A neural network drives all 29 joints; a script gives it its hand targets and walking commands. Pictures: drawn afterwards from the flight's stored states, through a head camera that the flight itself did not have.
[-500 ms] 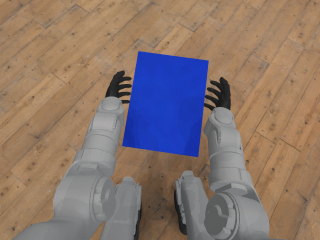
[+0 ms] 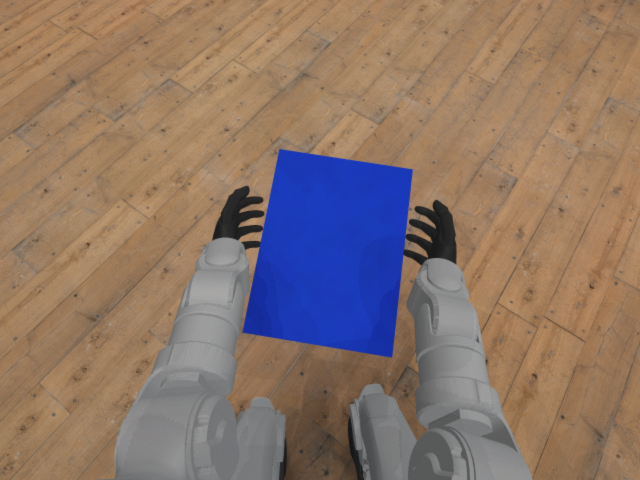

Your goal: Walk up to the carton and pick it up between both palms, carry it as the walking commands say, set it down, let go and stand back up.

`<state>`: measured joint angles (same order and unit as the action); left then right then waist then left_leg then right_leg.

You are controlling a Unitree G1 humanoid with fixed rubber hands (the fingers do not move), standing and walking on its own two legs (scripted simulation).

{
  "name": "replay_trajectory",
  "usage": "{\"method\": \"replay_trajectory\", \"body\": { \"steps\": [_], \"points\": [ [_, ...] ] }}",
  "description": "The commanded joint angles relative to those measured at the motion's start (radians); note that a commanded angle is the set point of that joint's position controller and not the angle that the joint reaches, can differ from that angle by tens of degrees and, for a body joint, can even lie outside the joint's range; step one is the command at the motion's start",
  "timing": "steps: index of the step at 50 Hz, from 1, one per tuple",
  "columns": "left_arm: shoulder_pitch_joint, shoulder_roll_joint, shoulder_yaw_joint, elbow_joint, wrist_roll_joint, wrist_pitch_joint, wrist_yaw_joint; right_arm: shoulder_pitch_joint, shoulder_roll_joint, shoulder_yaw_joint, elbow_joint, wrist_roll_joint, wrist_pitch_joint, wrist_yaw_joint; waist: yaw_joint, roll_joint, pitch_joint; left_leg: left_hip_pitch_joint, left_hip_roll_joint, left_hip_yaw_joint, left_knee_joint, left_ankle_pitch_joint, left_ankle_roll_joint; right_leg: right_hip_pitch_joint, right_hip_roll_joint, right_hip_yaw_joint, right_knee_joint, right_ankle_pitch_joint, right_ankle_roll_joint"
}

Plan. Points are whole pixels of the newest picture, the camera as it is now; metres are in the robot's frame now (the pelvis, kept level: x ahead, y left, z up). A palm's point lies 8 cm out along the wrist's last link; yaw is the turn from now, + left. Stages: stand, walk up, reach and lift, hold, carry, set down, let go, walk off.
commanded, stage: reach and lift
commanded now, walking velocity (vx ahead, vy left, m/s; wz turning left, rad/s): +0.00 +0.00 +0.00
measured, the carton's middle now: (329, 257) +0.43 -0.04 -0.12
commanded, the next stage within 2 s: none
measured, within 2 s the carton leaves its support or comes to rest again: neither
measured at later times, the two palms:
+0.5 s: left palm (212, 235) +0.40 +0.10 +0.04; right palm (462, 248) +0.36 -0.17 +0.05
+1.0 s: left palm (206, 222) +0.38 +0.09 +0.11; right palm (508, 224) +0.35 -0.18 +0.13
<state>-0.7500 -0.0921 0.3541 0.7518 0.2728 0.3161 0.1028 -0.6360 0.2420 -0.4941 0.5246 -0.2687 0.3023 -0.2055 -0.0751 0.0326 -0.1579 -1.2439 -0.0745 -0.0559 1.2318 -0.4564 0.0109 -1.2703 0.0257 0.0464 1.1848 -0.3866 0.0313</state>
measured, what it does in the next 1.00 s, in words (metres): rises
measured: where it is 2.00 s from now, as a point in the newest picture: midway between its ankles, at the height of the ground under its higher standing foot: outside the picture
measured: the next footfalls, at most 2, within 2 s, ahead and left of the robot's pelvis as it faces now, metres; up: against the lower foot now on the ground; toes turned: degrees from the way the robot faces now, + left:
none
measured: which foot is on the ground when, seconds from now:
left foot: down 0.00-1.00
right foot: down 0.00-1.00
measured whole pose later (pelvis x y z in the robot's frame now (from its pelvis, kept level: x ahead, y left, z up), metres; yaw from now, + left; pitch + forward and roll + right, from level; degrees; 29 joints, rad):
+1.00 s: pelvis +0.04 +0.00 +0.11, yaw +0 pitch +5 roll +0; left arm -0.45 -0.18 0.30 0.59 0.32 0.42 0.06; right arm -0.43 0.21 -0.40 0.46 -0.31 0.43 -0.08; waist -0.10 0.01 -0.02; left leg -0.39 -0.06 -0.08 0.56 -0.25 0.02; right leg -0.42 0.01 0.05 0.51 -0.19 0.02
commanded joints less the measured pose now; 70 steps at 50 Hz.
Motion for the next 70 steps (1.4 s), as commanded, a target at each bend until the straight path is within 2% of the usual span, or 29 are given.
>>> {"method": "replay_trajectory", "body": {
  "steps": [1,24,43,60,70],
  "points": [
    [-0.593,-1.052,-0.476,-0.017,-0.149,-0.062,-0.298,-0.546,0.987,0.609,0.161,0.129,0.035,0.382,-0.016,0.024,-0.682,0.357,-0.071,-0.023,-0.209,0.231,0.007,0.491,0.098,-0.023,-0.138,0.216,-0.021],
    [-0.440,-1.062,-0.508,-0.071,-0.127,-0.040,-0.317,-0.365,1.004,0.630,0.117,0.105,0.061,0.399,-0.027,0.010,-0.496,0.622,-0.040,-0.051,-0.490,0.295,0.011,0.815,0.078,0.002,-0.408,0.311,-0.026],
    [-0.331,-1.040,-0.560,-0.175,-0.125,0.000,-0.317,-0.200,1.018,0.632,0.081,0.110,0.111,0.401,-0.031,-0.011,-0.351,0.886,-0.022,-0.058,-0.725,0.372,0.008,1.086,0.061,0.001,-0.638,0.417,-0.019],
    [-0.291,-1.032,-0.595,-0.299,-0.180,0.157,-0.326,-0.157,1.025,0.666,-0.004,0.172,0.274,0.396,-0.021,-0.045,-0.196,1.078,-0.019,-0.055,-0.866,0.361,0.012,1.259,0.044,0.005,-0.780,0.441,0.006],
    [-0.286,-1.020,-0.586,-0.390,-0.209,0.277,-0.327,-0.165,1.009,0.670,-0.054,0.195,0.387,0.410,-0.007,-0.042,-0.093,1.130,-0.010,-0.051,-0.919,0.313,0.011,1.306,0.042,0.002,-0.829,0.387,0.005]
  ]
}}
